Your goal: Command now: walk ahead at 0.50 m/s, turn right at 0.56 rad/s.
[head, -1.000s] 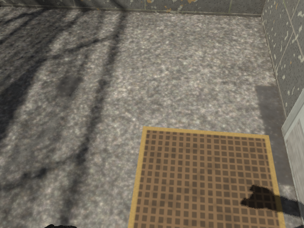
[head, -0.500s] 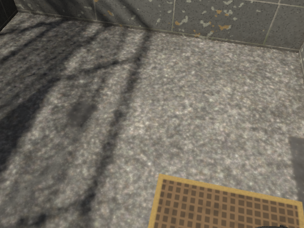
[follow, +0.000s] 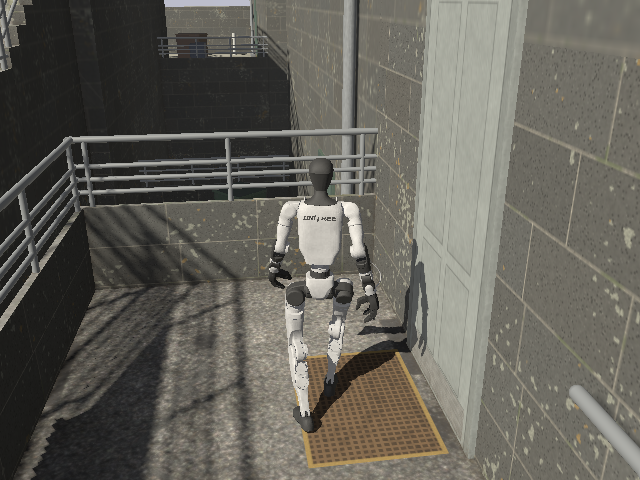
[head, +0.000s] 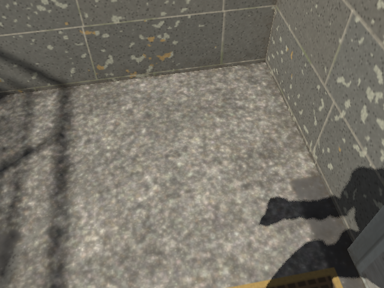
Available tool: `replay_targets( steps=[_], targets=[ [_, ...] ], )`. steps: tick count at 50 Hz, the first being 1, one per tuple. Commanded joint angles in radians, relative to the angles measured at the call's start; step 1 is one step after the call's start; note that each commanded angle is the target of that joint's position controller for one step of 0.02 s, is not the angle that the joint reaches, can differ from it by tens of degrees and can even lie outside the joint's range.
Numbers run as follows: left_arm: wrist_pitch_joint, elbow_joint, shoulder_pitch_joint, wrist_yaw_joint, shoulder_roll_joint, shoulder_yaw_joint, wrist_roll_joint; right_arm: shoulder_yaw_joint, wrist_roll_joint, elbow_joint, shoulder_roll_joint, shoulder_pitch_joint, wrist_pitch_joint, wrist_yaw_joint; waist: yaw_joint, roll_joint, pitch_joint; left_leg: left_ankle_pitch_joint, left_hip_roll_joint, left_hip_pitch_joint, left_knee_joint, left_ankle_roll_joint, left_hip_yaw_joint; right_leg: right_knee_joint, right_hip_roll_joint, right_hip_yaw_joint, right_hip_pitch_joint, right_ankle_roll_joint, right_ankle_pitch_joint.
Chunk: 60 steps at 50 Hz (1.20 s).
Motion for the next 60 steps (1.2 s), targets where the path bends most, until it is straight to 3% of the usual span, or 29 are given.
replay_targets(
  steps=[1, 2, 3, 4, 5, 6, 8, 11, 14, 17, 20, 23, 25, 26, 27, 28, 29, 31, 32, 35, 37, 41, 43, 44, 45, 46, 47, 50, 60],
  targets=[
    [-0.001, 0.047, 0.364, 0.039, 0.297, 0.100, 0.008, -0.019, 0.010, -0.135, -0.070, 0.024, -0.006, 0.021, 0.126, -0.227, -0.271, 0.041, 0.000, -0.657, 0.856, 0.009, -0.076, -0.151, -0.331, 0.641, 0.748, -0.244, -0.154],
    [0.011, 0.036, 0.390, 0.040, 0.302, 0.102, -0.026, -0.036, 0.006, -0.179, -0.157, -0.105, -0.020, 0.026, 0.169, -0.102, -0.311, -0.031, -0.073, -0.800, 0.968, 0.005, -0.316, -0.294, -0.380, 0.898, 0.766, -0.283, -0.146],
    [0.015, 0.054, 0.338, 0.056, 0.274, 0.095, -0.035, -0.031, 0.010, -0.205, -0.147, -0.180, -0.037, 0.032, 0.140, -0.052, -0.145, 0.086, 0.007, -0.879, 0.885, 0.013, -0.368, -0.326, -0.362, 0.731, 0.659, -0.241, -0.121],
    [0.014, 0.049, 0.293, 0.056, 0.225, 0.085, -0.034, -0.030, 0.010, -0.202, -0.156, -0.183, -0.052, 0.034, 0.103, 0.026, -0.058, 0.165, 0.038, -0.821, 0.781, 0.008, -0.362, -0.349, -0.324, 0.641, 0.511, -0.197, -0.002],
    [0.009, 0.040, 0.241, 0.061, 0.185, 0.075, -0.030, -0.033, -0.003, -0.186, -0.152, -0.172, -0.052, 0.030, 0.061, 0.057, -0.015, 0.195, 0.064, -0.761, 0.690, 0.003, -0.367, -0.359, -0.263, 0.543, 0.416, -0.153, 0.121],
    [-0.001, 0.037, 0.231, 0.062, 0.153, 0.066, -0.036, -0.028, -0.030, -0.180, -0.142, -0.137, -0.033, 0.031, 0.031, 0.048, -0.036, 0.190, 0.068, -0.697, 0.659, -0.015, -0.370, -0.357, -0.234, 0.489, 0.372, -0.144, 0.238],
    [-0.022, 0.040, 0.257, 0.062, 0.153, 0.062, -0.044, -0.023, -0.047, -0.180, -0.113, -0.118, -0.010, 0.038, 0.013, 0.039, -0.064, 0.193, 0.067, -0.659, 0.593, -0.046, -0.363, -0.359, -0.193, 0.437, 0.340, -0.130, 0.316],
    [-0.039, 0.046, 0.300, 0.059, 0.183, 0.074, -0.043, -0.013, -0.046, -0.230, -0.099, -0.240, 0.003, 0.047, 0.040, 0.016, -0.039, 0.311, 0.065, -0.726, 0.459, -0.068, -0.334, -0.405, -0.160, 0.413, 0.318, -0.105, 0.228],
    [-0.053, 0.071, 0.388, 0.055, 0.125, 0.056, -0.045, -0.003, -0.038, -0.260, -0.089, -0.360, 0.009, 0.060, 0.089, -0.029, -0.030, 0.496, 0.048, -0.758, 0.279, -0.047, -0.324, -0.415, -0.131, 0.371, 0.383, -0.045, 0.270],
    [-0.064, 0.081, 0.443, 0.059, 0.130, 0.053, -0.042, 0.001, -0.031, -0.280, -0.094, -0.445, 0.009, 0.073, 0.114, -0.064, -0.018, 0.593, 0.025, -0.767, 0.179, -0.016, -0.314, -0.410, -0.142, 0.354, 0.450, -0.002, 0.335],
    [-0.064, 0.094, 0.472, 0.074, 0.107, 0.039, -0.034, 0.013, -0.029, -0.294, -0.075, -0.510, 0.000, 0.077, 0.116, -0.058, 0.012, 0.599, -0.022, -0.705, 0.086, 0.008, -0.289, -0.341, -0.143, 0.311, 0.466, 0.027, 0.593],
    [-0.066, 0.086, 0.427, 0.085, 0.115, 0.031, -0.026, 0.007, -0.028, -0.260, -0.104, -0.429, -0.013, 0.067, 0.062, -0.099, -0.017, 0.523, -0.080, -0.531, 0.020, 0.052, -0.294, -0.241, -0.156, 0.314, 0.470, 0.064, 0.785],
    [-0.069, 0.081, 0.380, 0.087, 0.139, 0.031, -0.025, -0.011, -0.023, -0.185, -0.147, -0.227, -0.030, 0.046, -0.036, -0.093, -0.094, 0.556, -0.100, -0.342, -0.086, 0.089, -0.304, -0.010, -0.135, 0.309, 0.497, 0.090, 0.865],
    [-0.073, 0.069, 0.372, 0.082, 0.123, 0.025, -0.037, -0.018, -0.031, -0.149, -0.176, -0.106, -0.044, 0.031, -0.080, -0.049, -0.171, 0.794, -0.003, -0.132, -0.088, 0.108, -0.367, 0.176, -0.094, 0.292, 0.384, 0.105, 0.645],
    [-0.071, 0.048, 0.476, 0.088, 0.063, 0.015, -0.067, -0.038, -0.042, -0.154, -0.267, -0.022, -0.047, 0.021, -0.045, 0.158, -0.334, 1.429, 0.307, 0.169, 0.077, 0.240, -0.631, 0.544, 0.026, 0.221, 0.150, 0.135, 0.018],
    [-0.054, 0.095, 0.606, 0.100, 0.075, 0.020, -0.094, -0.037, -0.001, -0.146, -0.222, -0.012, -0.032, 0.033, -0.016, 0.236, -0.508, 1.673, 0.419, 0.276, 0.034, 0.392, -0.854, 0.762, 0.120, 0.219, 0.034, 0.147, -0.473],
    [-0.035, 0.118, 0.552, 0.103, 0.112, 0.028, -0.061, -0.029, 0.022, -0.174, -0.167, -0.090, -0.023, 0.036, 0.002, 0.078, -0.426, 1.490, 0.359, 0.136, -0.024, 0.375, -0.779, 0.805, 0.060, 0.275, 0.023, 0.149, -0.377],
    [-0.015, 0.082, 0.385, 0.092, 0.087, 0.022, -0.030, 0.008, 0.014, -0.196, -0.051, -0.243, -0.016, 0.024, 0.035, 0.009, -0.190, 1.158, 0.256, -0.145, -0.128, 0.292, -0.613, 0.686, -0.010, 0.264, 0.008, 0.160, -0.309],
    [0.004, 0.069, 0.354, 0.085, 0.074, 0.020, -0.019, 0.015, 0.014, -0.187, -0.047, -0.255, -0.015, 0.016, 0.055, 0.028, -0.138, 1.070, 0.220, -0.257, -0.172, 0.261, -0.559, 0.599, -0.031, 0.259, 0.063, 0.170, -0.289],
    [0.053, 0.092, 0.392, 0.082, 0.020, 0.009, -0.015, 0.015, -0.005, -0.155, -0.076, -0.272, -0.021, 0.024, 0.100, 0.091, -0.129, 0.915, 0.146, -0.435, -0.221, 0.221, -0.459, 0.385, -0.013, 0.195, 0.243, 0.200, -0.264],
    [0.066, 0.096, 0.359, 0.088, 0.013, 0.003, -0.017, 0.011, -0.010, -0.139, -0.092, -0.266, -0.018, 0.026, 0.090, 0.121, -0.131, 0.699, 0.133, -0.424, -0.238, 0.210, -0.469, 0.228, -0.025, 0.176, 0.245, 0.209, -0.262],
    [0.064, 0.100, 0.290, 0.088, 0.026, -0.007, -0.018, -0.006, 0.006, -0.121, -0.131, -0.281, 0.019, 0.028, 0.068, 0.142, -0.091, 0.054, 0.112, -0.491, -0.315, 0.167, -0.544, 0.032, -0.030, 0.143, 0.306, 0.213, -0.131],
    [0.046, 0.104, 0.275, 0.089, 0.021, -0.015, -0.009, -0.002, 0.015, -0.108, -0.110, -0.283, 0.033, 0.027, 0.074, 0.099, -0.045, -0.093, 0.087, -0.554, -0.320, 0.118, -0.552, -0.097, -0.043, 0.163, 0.365, 0.197, -0.097],
    [0.033, 0.105, 0.281, 0.093, 0.028, -0.020, -0.006, 0.000, 0.012, -0.096, -0.098, -0.263, 0.036, 0.027, 0.072, 0.063, -0.032, -0.097, 0.072, -0.558, -0.309, 0.089, -0.549, -0.177, -0.091, 0.222, 0.378, 0.187, -0.089],
    [0.020, 0.098, 0.259, 0.097, 0.065, -0.018, -0.009, 0.000, 0.020, -0.087, -0.087, -0.234, 0.042, 0.027, 0.037, 0.003, -0.001, -0.029, 0.025, -0.529, -0.287, 0.061, -0.517, -0.247, -0.145, 0.315, 0.298, 0.163, -0.185],
    [0.010, 0.108, 0.233, 0.098, 0.072, -0.017, -0.023, 0.001, 0.021, -0.073, -0.074, -0.229, 0.050, 0.026, 0.010, -0.064, 0.040, 0.107, -0.020, -0.402, -0.244, 0.050, -0.460, -0.292, -0.159, 0.342, 0.132, 0.148, -0.262],
    [-0.002, 0.116, 0.217, 0.097, 0.042, -0.027, -0.030, 0.003, 0.011, -0.056, -0.066, -0.217, 0.053, 0.023, -0.008, -0.079, 0.015, 0.213, -0.012, -0.271, -0.215, 0.052, -0.456, -0.314, -0.154, 0.329, 0.073, 0.154, -0.256],
    [-0.024, 0.140, 0.226, 0.100, 0.028, -0.033, -0.038, 0.000, 0.008, -0.017, -0.080, -0.201, 0.049, 0.015, -0.013, -0.044, -0.041, 0.306, 0.001, -0.190, -0.213, 0.066, -0.467, -0.301, -0.126, 0.278, 0.141, 0.167, -0.113],
    [-0.023, 0.215, 0.275, 0.104, 0.012, -0.043, -0.035, 0.007, 0.014, 0.069, -0.066, -0.229, 0.048, 0.005, 0.005, -0.016, -0.026, 0.384, 0.002, -0.195, -0.231, 0.066, -0.461, -0.287, -0.131, 0.257, 0.221, 0.159, -0.020]
  ],
)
